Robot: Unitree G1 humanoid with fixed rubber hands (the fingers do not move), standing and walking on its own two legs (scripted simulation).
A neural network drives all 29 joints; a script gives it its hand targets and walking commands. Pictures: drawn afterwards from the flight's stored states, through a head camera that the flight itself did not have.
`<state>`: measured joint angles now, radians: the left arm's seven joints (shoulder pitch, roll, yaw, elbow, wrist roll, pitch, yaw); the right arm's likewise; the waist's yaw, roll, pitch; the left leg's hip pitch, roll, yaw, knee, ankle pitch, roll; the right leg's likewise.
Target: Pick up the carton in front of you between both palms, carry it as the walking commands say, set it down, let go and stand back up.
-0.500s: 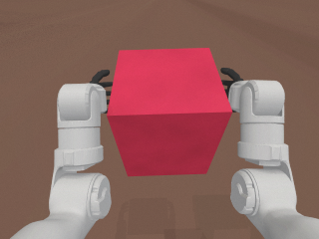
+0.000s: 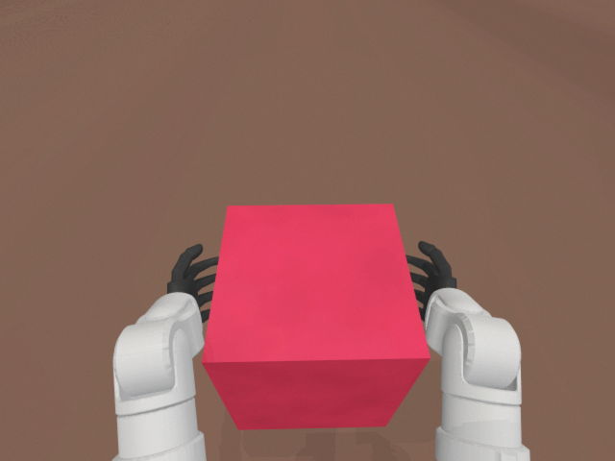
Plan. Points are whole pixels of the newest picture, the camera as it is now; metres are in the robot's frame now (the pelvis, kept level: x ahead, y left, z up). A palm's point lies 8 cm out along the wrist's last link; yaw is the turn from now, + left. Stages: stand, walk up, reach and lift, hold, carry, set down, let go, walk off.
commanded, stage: carry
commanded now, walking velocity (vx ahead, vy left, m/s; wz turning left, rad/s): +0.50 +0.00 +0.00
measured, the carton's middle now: (311, 323) +0.31 +0.00 +0.00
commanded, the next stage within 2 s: none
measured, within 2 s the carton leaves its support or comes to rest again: neither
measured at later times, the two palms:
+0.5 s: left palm (232, 153) +0.55 +0.12 +0.09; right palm (417, 148) +0.57 -0.17 +0.08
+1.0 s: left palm (226, 55) +0.87 +0.17 +0.08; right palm (367, 55) +0.87 -0.12 +0.09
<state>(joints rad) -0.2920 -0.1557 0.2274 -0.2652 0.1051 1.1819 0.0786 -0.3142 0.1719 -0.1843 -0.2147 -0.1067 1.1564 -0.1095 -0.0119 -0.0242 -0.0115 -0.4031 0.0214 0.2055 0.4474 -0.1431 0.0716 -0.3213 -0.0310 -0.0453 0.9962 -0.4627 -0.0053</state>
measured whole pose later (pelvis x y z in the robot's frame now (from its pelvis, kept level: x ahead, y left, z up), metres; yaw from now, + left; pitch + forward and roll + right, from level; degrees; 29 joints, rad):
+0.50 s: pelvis +0.31 -0.04 +0.01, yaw +3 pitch +3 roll +0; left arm -0.14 -0.13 0.10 -0.25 0.12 1.22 0.08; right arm -0.16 0.14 -0.13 -0.25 -0.12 1.24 -0.09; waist 0.02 0.02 -0.14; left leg -0.47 0.09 0.06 1.08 -0.34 0.00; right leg -0.29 -0.05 -0.24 0.43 -0.20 -0.05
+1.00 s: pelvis +0.61 +0.03 +0.01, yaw +0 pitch +4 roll -1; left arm -0.13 -0.13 0.09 -0.34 0.12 1.22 0.08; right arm -0.13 0.13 -0.10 -0.32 -0.10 1.20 -0.09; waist -0.02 -0.02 -0.09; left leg -0.23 0.05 0.23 0.34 -0.19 0.06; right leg -0.57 -0.11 -0.09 0.99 -0.26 0.01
